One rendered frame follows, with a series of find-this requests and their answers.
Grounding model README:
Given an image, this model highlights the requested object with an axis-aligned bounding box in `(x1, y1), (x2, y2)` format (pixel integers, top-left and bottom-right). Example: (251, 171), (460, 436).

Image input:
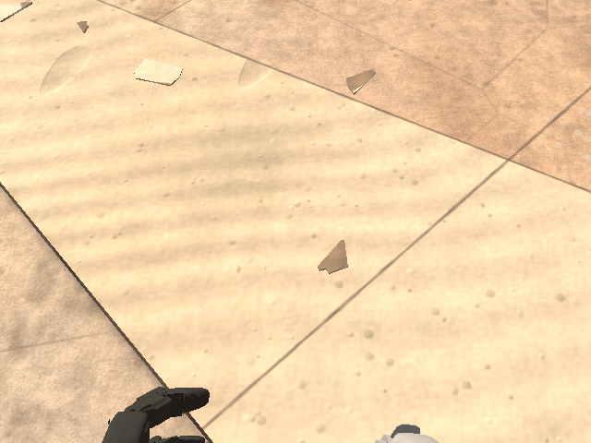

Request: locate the robot left hand
(102, 387), (210, 443)

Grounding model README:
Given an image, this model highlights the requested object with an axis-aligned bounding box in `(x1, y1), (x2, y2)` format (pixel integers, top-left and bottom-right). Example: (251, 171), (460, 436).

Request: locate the robot right shin
(391, 424), (420, 438)

